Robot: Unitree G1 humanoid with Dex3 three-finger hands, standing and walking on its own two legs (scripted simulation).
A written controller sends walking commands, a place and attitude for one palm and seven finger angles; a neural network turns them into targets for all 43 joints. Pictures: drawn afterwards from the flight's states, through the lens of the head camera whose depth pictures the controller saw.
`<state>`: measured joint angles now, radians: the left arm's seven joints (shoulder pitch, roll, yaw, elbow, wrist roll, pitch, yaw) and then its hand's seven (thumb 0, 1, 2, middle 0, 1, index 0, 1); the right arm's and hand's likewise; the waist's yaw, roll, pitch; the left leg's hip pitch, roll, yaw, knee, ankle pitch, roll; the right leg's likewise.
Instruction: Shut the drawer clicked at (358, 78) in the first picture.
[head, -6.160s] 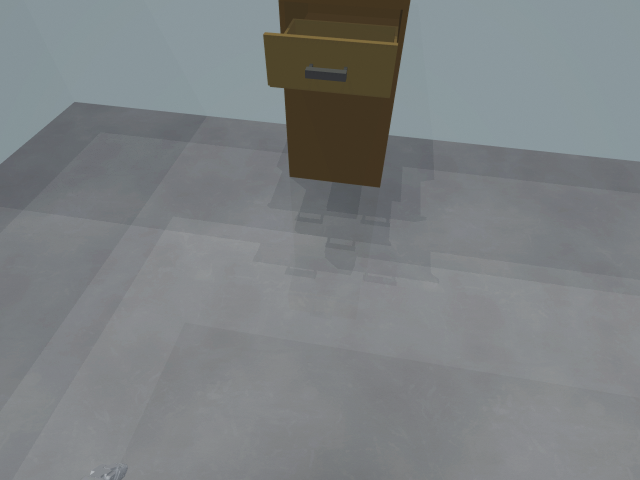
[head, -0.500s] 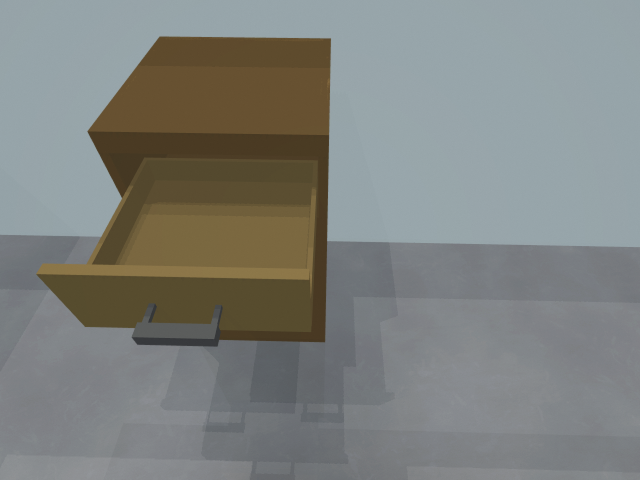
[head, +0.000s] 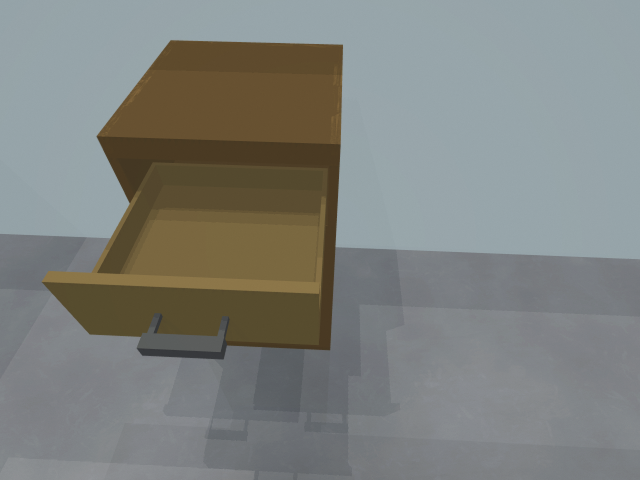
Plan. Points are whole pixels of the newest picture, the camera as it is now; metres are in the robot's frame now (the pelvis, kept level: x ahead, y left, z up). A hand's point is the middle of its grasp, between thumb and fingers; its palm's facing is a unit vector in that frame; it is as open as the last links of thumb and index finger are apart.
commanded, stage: come to a stop and stand still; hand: left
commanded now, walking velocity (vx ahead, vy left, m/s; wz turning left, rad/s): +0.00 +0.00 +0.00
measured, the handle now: (187, 333) +0.33 +0.23 -0.07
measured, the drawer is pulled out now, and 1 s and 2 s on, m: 0.29 0.29 0.29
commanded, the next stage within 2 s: look again from close up in 0.14 s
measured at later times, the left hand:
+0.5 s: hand out of the picture +0.02 +0.21 -0.18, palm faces +0.00 -0.97 -0.25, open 7.4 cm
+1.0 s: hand out of the picture +0.11 +0.25 -0.09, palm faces +0.18 -0.96 -0.21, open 7.3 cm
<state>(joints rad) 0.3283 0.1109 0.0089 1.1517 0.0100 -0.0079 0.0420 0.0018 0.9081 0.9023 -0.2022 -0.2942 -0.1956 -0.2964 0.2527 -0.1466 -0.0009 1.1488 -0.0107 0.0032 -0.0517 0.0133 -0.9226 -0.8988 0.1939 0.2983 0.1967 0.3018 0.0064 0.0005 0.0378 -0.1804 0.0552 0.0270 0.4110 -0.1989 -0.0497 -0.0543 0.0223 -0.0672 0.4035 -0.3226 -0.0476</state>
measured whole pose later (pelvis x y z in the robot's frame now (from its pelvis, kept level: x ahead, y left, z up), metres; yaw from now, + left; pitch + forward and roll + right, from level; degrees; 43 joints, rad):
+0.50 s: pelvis +0.00 +0.03 -0.01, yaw -1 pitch -1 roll +0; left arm 0.28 0.17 0.00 1.04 0.02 -0.01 0.05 0.00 0.91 0.90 -0.20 -0.29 -0.20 -0.30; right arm 0.23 -0.18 -0.02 1.05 -0.02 0.01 -0.02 0.01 -0.91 -0.90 0.19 0.30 0.20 0.30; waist -0.01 0.02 0.05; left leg -0.27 0.04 0.04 0.58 -0.29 -0.01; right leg -0.13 0.00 -0.05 0.54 -0.39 -0.01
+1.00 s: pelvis -0.02 +0.06 -0.01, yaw -1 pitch +0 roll +1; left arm 0.49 0.19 0.02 0.27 -0.09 0.01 0.11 0.02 0.91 0.90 -0.22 -0.31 -0.21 -0.32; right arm 0.31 -0.18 0.00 0.88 0.02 -0.19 -0.04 0.01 -0.91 -0.90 0.20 0.30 0.20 0.30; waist -0.01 -0.03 0.02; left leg -0.29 -0.04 0.08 0.50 -0.22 0.04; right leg -0.26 -0.06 -0.03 0.65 -0.36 0.01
